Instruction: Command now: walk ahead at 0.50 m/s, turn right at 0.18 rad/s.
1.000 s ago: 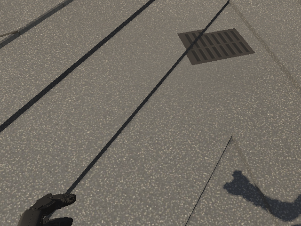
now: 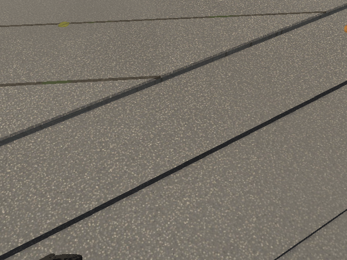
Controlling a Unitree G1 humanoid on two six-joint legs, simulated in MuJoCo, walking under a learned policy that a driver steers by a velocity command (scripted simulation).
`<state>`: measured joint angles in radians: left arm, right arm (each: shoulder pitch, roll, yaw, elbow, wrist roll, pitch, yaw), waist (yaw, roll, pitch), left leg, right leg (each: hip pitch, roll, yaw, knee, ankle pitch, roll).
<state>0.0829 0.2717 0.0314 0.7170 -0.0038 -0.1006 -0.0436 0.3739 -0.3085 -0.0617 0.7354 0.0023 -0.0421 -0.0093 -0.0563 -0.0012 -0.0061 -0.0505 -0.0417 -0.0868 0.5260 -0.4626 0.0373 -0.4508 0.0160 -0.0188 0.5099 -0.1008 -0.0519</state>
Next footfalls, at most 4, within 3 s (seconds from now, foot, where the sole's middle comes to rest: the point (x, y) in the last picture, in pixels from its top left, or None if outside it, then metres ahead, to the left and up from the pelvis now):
0.44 left None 0.46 0.07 -0.72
0.86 right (239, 250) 0.50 -0.23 -0.72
1.32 left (182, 165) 0.86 -0.05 -0.69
1.72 right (235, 152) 0.93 -0.29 -0.70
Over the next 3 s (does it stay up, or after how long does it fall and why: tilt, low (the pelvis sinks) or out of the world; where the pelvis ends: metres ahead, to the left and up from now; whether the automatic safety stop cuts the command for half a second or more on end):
stays up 1.39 0.06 0.12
